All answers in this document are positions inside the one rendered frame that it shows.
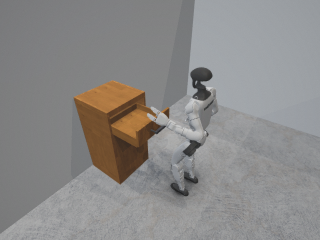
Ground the left robot hand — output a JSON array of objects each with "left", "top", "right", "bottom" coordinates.
[{"left": 147, "top": 106, "right": 170, "bottom": 126}]

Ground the handle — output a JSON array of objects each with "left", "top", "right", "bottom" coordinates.
[{"left": 150, "top": 126, "right": 166, "bottom": 134}]

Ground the right robot shin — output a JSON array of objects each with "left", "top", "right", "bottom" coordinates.
[{"left": 184, "top": 156, "right": 195, "bottom": 178}]

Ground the robot left upper arm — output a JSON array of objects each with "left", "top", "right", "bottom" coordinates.
[{"left": 185, "top": 100, "right": 205, "bottom": 141}]

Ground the left robot forearm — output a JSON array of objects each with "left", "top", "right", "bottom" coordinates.
[{"left": 166, "top": 120, "right": 202, "bottom": 141}]

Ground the drawer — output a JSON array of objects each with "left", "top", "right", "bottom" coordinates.
[{"left": 110, "top": 102, "right": 170, "bottom": 148}]

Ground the cabinet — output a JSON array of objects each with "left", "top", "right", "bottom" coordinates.
[{"left": 73, "top": 80, "right": 149, "bottom": 185}]

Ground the robot right upper arm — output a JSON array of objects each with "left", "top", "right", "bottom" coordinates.
[{"left": 206, "top": 87, "right": 219, "bottom": 115}]

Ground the left robot foot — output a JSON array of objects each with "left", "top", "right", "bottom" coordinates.
[{"left": 170, "top": 183, "right": 189, "bottom": 196}]

